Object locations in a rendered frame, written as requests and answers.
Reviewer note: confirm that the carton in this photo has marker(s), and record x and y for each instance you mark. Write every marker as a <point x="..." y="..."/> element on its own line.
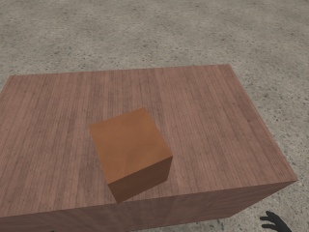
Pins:
<point x="132" y="153"/>

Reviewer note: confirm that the right robot hand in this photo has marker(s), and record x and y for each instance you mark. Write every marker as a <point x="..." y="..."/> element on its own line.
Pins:
<point x="279" y="225"/>

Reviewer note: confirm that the pedestal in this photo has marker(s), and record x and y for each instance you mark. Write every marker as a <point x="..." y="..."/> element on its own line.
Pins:
<point x="224" y="157"/>

